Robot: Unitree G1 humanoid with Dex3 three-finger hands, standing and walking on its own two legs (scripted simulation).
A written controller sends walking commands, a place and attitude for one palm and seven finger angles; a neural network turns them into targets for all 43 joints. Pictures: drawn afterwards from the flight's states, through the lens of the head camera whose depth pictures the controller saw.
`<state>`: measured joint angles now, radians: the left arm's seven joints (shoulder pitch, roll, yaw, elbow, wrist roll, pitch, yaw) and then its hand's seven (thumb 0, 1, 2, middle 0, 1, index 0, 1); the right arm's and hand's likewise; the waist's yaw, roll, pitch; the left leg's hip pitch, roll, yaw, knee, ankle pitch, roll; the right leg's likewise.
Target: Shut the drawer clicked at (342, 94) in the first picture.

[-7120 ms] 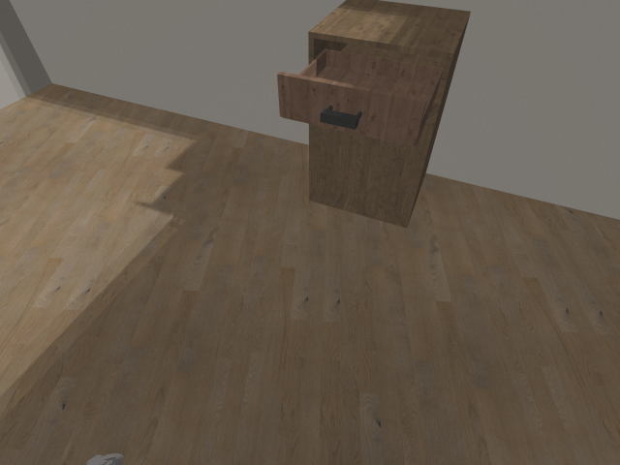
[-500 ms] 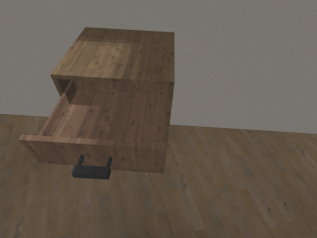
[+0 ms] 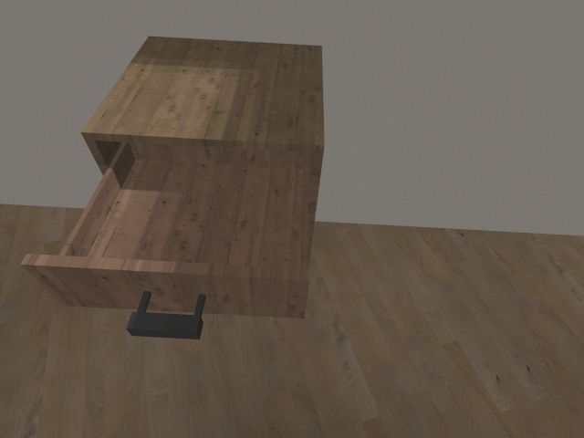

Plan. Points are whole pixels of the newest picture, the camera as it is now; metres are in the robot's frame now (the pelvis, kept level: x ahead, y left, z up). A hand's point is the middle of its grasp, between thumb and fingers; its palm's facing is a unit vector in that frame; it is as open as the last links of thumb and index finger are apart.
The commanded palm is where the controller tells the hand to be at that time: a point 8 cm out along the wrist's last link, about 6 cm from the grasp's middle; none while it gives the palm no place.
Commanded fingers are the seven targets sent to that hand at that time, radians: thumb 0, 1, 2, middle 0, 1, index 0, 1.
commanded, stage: come to a stop and stand still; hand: left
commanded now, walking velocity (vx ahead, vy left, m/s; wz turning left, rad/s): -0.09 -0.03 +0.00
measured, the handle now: (170, 311) +0.31 +0.21 -0.07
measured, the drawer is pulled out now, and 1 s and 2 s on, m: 0.30 0.30 0.30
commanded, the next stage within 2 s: look again from close up in 0.74 s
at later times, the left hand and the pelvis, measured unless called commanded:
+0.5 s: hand out of the picture -0.03 +0.18 -0.17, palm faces +0.02 -0.98 -0.19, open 7.3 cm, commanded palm none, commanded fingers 0.00 0.90 0.90 -0.20 -0.30 -0.20 -0.30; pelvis -0.05 +0.00 +0.01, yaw +0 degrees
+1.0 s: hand out of the picture -0.07 +0.15 -0.17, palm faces +0.03 -0.99 -0.13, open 7.3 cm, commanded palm none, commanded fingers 0.00 0.90 0.90 -0.20 -0.30 -0.20 -0.30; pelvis -0.04 +0.00 +0.01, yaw +0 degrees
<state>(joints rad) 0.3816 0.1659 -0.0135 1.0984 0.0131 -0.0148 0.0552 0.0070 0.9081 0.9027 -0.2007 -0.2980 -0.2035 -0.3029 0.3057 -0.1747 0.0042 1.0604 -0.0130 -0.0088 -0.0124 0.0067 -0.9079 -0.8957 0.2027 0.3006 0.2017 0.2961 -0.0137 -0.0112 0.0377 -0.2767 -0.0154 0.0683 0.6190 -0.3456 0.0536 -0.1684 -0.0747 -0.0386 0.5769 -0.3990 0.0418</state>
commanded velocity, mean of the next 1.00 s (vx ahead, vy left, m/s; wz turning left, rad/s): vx -0.01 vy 0.00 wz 0.00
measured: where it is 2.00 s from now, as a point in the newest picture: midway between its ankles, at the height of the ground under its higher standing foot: outside the picture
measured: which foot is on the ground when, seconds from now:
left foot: down 0.00-1.00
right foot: down 0.00-1.00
